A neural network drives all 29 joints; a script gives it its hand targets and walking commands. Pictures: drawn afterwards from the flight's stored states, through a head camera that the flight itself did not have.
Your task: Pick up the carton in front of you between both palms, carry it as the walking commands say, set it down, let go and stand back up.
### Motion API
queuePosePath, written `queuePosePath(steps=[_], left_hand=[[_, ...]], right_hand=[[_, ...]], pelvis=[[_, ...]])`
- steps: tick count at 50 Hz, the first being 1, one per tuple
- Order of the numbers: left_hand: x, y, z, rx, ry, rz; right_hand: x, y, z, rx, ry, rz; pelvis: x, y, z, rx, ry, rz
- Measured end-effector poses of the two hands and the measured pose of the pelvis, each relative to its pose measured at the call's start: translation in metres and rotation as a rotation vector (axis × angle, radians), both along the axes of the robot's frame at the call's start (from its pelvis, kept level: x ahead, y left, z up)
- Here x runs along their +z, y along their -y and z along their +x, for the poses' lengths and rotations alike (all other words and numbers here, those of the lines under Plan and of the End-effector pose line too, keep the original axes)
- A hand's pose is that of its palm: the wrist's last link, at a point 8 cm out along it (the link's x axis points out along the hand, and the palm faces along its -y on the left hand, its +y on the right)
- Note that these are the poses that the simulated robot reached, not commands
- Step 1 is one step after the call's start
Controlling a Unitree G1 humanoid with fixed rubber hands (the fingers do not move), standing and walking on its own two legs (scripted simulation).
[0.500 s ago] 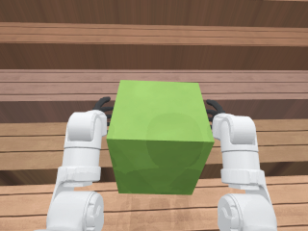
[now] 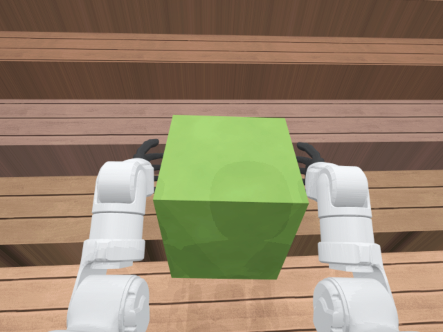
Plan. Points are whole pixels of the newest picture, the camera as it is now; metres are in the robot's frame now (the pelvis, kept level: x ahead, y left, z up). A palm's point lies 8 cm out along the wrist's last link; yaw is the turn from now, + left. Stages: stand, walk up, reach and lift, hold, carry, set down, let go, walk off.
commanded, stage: carry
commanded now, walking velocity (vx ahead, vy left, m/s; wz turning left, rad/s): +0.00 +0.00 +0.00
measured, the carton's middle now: (226, 200) +0.35 +0.00 +0.05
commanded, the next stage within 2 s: none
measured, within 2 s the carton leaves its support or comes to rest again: neither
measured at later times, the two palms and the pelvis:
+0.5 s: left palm (142, 174) +0.34 +0.15 +0.13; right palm (315, 178) +0.34 -0.15 +0.13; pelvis +0.00 +0.00 +0.00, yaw +0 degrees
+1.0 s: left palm (161, 129) +0.40 +0.12 +0.18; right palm (333, 140) +0.39 -0.18 +0.17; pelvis +0.04 -0.03 +0.00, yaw -2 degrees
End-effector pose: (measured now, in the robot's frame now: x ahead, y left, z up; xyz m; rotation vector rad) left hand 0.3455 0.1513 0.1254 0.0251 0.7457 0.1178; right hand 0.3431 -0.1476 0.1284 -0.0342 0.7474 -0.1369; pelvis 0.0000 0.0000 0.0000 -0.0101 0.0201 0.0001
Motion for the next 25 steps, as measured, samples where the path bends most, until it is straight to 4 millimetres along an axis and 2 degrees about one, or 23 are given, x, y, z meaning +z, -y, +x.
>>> queuePosePath(steps=[25], left_hand=[[0.0008,0.002,-0.0011,0.002,0.001,0.001]], right_hand=[[0.0001,0.002,-0.0008,0.002,0.001,0.002]], pelvis=[[0.0003,0.0026,-0.0004,0.001,0.002,0.002]])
